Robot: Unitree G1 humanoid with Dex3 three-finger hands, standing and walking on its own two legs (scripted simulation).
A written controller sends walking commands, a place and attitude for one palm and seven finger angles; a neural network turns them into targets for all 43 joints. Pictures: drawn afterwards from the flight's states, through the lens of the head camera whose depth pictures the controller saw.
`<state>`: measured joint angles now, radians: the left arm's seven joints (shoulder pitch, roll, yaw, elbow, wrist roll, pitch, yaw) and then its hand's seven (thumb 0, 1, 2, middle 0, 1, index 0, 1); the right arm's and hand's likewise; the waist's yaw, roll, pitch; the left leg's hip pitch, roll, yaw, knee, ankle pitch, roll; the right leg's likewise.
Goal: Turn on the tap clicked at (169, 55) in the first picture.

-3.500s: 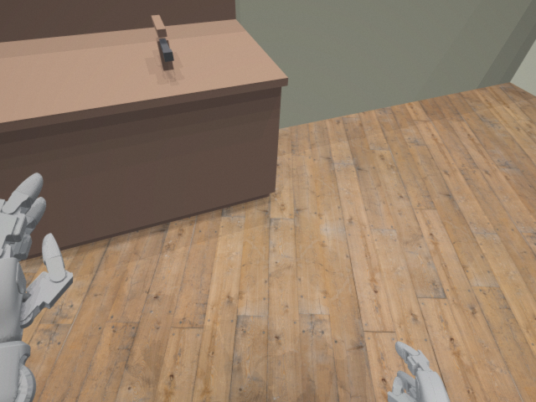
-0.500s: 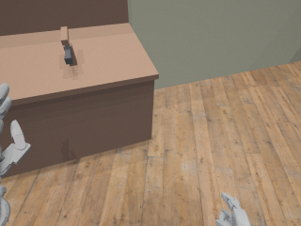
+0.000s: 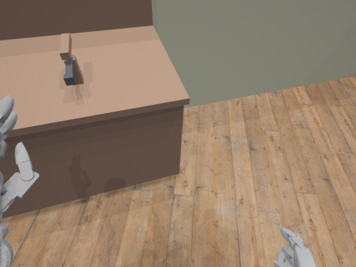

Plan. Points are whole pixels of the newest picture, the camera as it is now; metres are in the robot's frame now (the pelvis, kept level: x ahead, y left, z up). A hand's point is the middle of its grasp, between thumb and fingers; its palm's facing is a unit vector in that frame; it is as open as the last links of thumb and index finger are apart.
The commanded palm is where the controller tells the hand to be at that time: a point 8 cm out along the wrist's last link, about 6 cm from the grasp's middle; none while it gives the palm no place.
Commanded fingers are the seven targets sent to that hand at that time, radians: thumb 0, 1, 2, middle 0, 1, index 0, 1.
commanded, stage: take the last steps up to it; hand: left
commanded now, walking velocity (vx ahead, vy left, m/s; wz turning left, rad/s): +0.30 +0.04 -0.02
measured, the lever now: (69, 79) +0.63 +0.39 +0.04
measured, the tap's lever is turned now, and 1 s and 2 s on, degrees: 0 0 0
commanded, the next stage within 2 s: come to a stop and stand still in 0.78 s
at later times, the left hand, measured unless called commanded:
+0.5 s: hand (80, 124) +0.32 +0.21 +0.18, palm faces +0.42 -0.80 -0.43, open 7.5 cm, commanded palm +0.26 +0.25 +0.19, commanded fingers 0.00 0.90 0.90 -0.20 -0.30 -0.20 -0.30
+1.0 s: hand (96, 93) +0.40 +0.20 +0.18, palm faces +0.43 -0.78 -0.45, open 7.4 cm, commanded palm +0.35 +0.24 +0.19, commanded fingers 0.00 0.90 0.90 -0.20 -0.30 -0.20 -0.30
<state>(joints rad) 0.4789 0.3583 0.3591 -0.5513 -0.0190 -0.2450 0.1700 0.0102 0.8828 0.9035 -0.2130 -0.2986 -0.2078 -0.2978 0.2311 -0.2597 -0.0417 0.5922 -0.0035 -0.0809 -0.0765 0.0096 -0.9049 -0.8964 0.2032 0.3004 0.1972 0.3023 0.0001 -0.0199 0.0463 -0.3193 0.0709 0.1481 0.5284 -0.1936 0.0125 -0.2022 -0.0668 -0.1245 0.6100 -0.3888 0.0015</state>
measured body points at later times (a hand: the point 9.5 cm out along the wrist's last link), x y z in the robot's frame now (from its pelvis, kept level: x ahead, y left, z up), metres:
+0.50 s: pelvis +0.10 -0.03 +0.01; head +0.13 -0.05 +0.46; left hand +0.29 +0.25 +0.20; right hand +0.26 -0.27 -0.10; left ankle +0.11 +0.10 -0.67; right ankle +0.10 -0.12 -0.73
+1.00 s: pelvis +0.20 -0.04 +0.00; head +0.21 -0.06 +0.45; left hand +0.38 +0.24 +0.21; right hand +0.37 -0.24 -0.11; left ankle +0.18 +0.09 -0.72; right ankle +0.22 -0.13 -0.73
